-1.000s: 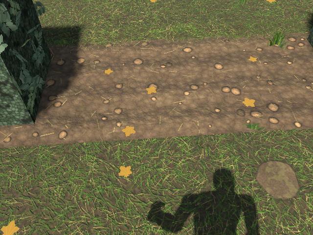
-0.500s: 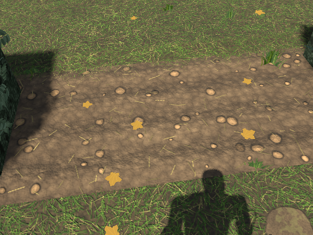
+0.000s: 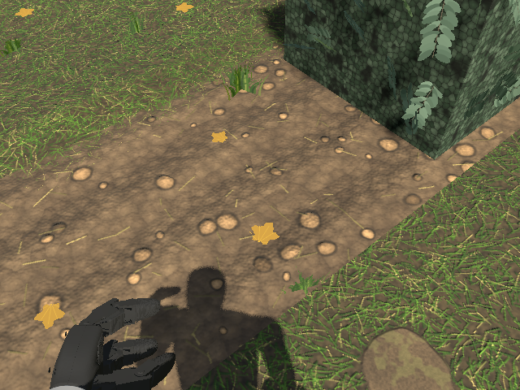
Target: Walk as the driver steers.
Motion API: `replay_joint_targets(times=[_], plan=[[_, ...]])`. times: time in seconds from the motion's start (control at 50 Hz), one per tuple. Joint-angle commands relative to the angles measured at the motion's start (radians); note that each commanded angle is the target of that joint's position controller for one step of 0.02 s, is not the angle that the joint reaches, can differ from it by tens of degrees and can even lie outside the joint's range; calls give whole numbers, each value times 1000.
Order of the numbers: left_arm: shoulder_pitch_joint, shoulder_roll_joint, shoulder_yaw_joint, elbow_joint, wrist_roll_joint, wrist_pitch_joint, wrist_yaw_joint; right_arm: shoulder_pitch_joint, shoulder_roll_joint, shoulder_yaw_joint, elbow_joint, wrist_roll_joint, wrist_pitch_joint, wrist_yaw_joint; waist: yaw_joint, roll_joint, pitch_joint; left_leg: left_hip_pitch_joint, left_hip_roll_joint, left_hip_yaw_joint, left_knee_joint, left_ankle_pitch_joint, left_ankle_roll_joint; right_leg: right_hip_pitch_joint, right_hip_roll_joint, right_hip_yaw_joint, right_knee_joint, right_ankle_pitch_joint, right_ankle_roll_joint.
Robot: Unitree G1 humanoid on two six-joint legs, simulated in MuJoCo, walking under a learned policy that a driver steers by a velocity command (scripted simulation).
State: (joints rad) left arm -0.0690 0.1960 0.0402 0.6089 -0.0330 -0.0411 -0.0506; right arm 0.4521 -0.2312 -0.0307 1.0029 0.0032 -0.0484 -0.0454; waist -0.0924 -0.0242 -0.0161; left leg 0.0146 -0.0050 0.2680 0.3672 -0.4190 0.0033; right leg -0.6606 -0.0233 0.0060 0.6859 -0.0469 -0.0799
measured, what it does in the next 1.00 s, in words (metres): walks ahead, turning left: right foot, then left foot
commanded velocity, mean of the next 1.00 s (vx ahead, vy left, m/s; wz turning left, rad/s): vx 0.09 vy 0.00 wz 0.40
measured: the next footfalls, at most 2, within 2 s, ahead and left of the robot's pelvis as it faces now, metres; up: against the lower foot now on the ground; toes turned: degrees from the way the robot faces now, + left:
right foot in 0.04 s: +0.21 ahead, -0.10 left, +0.00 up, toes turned -1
left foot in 0.54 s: +0.20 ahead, +0.16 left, +0.00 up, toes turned +16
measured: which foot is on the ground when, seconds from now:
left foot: down 0.00-0.06, up 0.08-0.52, down 0.54-1.00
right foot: up 0.00-0.02, down 0.04-0.54, up 0.56-1.00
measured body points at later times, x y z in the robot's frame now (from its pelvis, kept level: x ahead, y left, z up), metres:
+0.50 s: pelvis +0.14 +0.03 +0.01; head +0.17 +0.04 +0.46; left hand +0.23 +0.32 -0.11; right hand +0.32 -0.22 -0.10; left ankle +0.16 +0.15 -0.71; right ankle +0.17 -0.10 -0.73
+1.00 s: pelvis +0.18 +0.05 +0.01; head +0.22 +0.08 +0.46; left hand +0.21 +0.38 -0.10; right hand +0.44 -0.13 -0.08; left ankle +0.16 +0.15 -0.73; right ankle +0.27 -0.06 -0.71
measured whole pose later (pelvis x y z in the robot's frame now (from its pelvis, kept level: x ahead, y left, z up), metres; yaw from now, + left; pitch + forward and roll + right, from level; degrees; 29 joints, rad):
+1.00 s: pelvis +0.18 +0.05 +0.01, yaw +29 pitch +4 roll -1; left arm 0.02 0.27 0.08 0.86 -0.01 -0.01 0.03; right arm 0.18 -0.29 -0.09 0.66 0.01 0.04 -0.04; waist -0.03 0.01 0.01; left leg -0.35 -0.12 -0.20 0.49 -0.20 0.05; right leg -0.43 0.04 0.12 0.66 -0.32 0.05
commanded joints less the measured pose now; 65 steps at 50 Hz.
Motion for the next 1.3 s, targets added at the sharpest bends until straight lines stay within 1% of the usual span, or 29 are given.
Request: replay_joint_targets(times=[0.02, 0.04, 0.06, 0.08, 0.1, 0.12, 0.16, 0.18, 0.22, 0.26, 0.36, 0.5, 0.52, 0.54, 0.56, 0.58, 0.6, 0.64, 0.78, 0.88, 0.96, 1.04, 1.06, 1.08, 1.1, 1.12, 1.16, 1.2, 1.3], plan=[[-10, 25, 5, -54, 17, -31, -19, 44, -168, -35, -26, 5, 4, 16, 82, 94, 47, 16, 266, -175, 82, 1155, 115, 152, 95, -80, -135, -54, -47], [148, 88, 33, -3, 28, -36, -9, 25, -177, -35, -29, 16, 1, 22, 169, 101, -43, -60, 221, -153, 248, 1156, 91, 415, 97, -64, -235, 144, -86], [331, 201, 63, 46, 61, -32, 16, -8, -171, -29, -66, 4, -20, 27, 235, 82, -205, -350, 162, -135, 518, 833, 34, 835, -83, 111, -104, 677, -154], [430, 258, 61, 82, 76, -17, 31, 121, -49, 17, -65, -5, -40, 60, 193, -129, -465, -661, 16, -228, 953, -275, -30, 1210, -467, 503, -63, 1023, -392], [525, 208, 58, 100, 71, 3, 46, 60, -148, -20, -46, 33, -55, 73, 260, -17, -570, -671, 6, -464, 1033, -330, -21, 1184, -425, 512, -101, 907, -361], [383, 196, 52, 99, 52, 3, 49, -51, -155, -33, -97, 63, -47, 66, 211, -52, -388, -764, 50, -431, 991, -258, -22, 1027, -374, 358, -162, 798, -299], [167, 93, 26, 88, 22, -16, 44, -106, -112, -41, -109, 34, -3, 22, 93, 16, -149, -698, 107, -363, 831, -100, -48, 646, -265, 203, -291, 527, -193], [109, 76, 25, 95, 37, -22, 37, -56, -83, -43, -96, 23, 25, 13, 40, -9, -114, -573, 119, -350, 803, -54, -60, 480, -238, 141, -339, 468, -177], [60, 104, 37, 102, 63, -27, 31, 6, -43, -47, -93, 10, 51, 4, -4, -31, -98, -444, 87, -308, 794, 27, -80, 300, -230, 65, -406, 398, -187], [66, 124, 42, 122, 66, -27, 49, -30, -59, -61, -125, 13, 58, -6, 0, -63, -88, -486, 92, -311, 747, 79, -85, 293, -247, 35, -430, 312, -189], [130, 158, 55, 177, 45, -5, 107, -201, -76, -66, -214, 7, 67, 4, 54, -92, -72, -554, 113, -303, 558, 198, -62, 381, -268, -7, -452, 85, -162], [135, 214, 77, 201, 3, 33, 123, -254, -88, -73, -284, 9, 72, 52, 47, -98, -84, -416, 47, -206, 223, 184, 25, 475, -301, -55, -276, 49, -52], [177, 199, 75, 218, 3, 39, 120, -227, -100, -80, -273, 5, 71, 52, 49, -52, -89, -341, 17, -198, 137, 259, 54, 457, -265, -85, -196, -11, -8], [233, 161, 69, 230, 24, 45, 114, -200, -175, -104, -273, 2, 69, 43, 68, 118, -83, -234, 98, -343, 49, 532, 102, 355, -180, -169, 12, -144, 65], [206, 118, 55, 182, 62, 40, 103, -178, -304, -128, -296, -8, 70, 31, 94, 429, -68, -46, 330, -698, 48, 946, 263, 0, -18, -208, 342, -584, 159], [114, 157, 60, 160, 52, 29, 95, -111, -273, -116, -308, -41, 53, 46, 10, 318, -198, 5, 389, -796, 9, 883, 376, -89, 30, -13, 509, -645, 147], [71, 180, 68, 157, 28, 30, 93, -136, -257, -112, -317, -44, 37, 52, 14, 208, -189, 4, 343, -724, 7, 830, 343, -120, 15, 39, 570, -571, 125], [87, 180, 72, 187, 36, 39, 109, -253, -206, -100, -347, 4, 38, 33, 66, 113, -147, -54, 267, -615, 16, 719, 238, -129, -16, 73, 514, -414, 113], [69, 145, 59, 187, 34, 40, 107, -260, -213, -101, -377, 13, 57, -1, 79, 144, -142, -110, 194, -596, -3, 603, 195, 1, 32, 94, 226, -240, 133], [44, 156, 58, 183, 28, 33, 96, -270, -222, -104, -396, 5, 74, -5, 69, 170, -104, -195, 174, -676, -19, 412, 204, 100, 52, 107, 94, -245, 141], [52, 168, 59, 181, 23, 15, 83, -285, -223, -103, -412, 6, 80, -2, 68, 187, -103, -186, 158, -745, 10, 465, 205, 175, 67, 111, -8, -291, 131], [175, 201, 74, 208, 22, 2, 67, -322, -203, -94, -436, 21, 91, -5, 129, 159, -120, -265, 75, -740, 106, 450, 130, 451, 21, 100, -313, -80, 86], [212, 264, 90, 211, 38, 9, 72, -295, -154, -80, -444, 14, 90, -3, 115, 13, -149, -407, -8, -649, 263, 201, 78, 603, -150, 235, -326, 54, 20], [204, 327, 99, 215, 62, 22, 76, -237, -132, -76, -472, 23, 82, 1, 58, -265, -124, -625, -179, -465, 454, -210, 24, 663, -334, 469, -354, 313, -153], [185, 272, 88, 190, 69, 18, 76, -228, -232, -101, -459, 6, 69, 7, 76, -218, -131, -666, -101, -455, 694, -240, -21, 617, -432, 522, -360, 361, -244], [130, 220, 75, 163, 62, 18, 81, -218, -272, -120, -434, 12, 72, 11, 66, -144, -114, -658, -72, -447, 778, -162, -35, 588, -368, 406, -343, 337, -211], [78, 178, 63, 150, 38, 28, 88, -206, -231, -117, -407, 5, 96, 6, 59, -94, -67, -678, -55, -417, 854, -48, -65, 564, -253, 251, -326, 257, -126], [114, 192, 61, 164, 37, 39, 92, -229, -171, -97, -422, 12, 105, 12, 77, -90, -41, -650, -63, -379, 838, 0, -79, 531, -210, 176, -343, 287, -131], [159, 232, 69, 180, 35, 47, 87, -297, -119, -63, -457, 4, 98, 17, 119, -146, -72, -522, -16, -322, 526, 2, -82, 574, -221, 123, -340, 260, -147]])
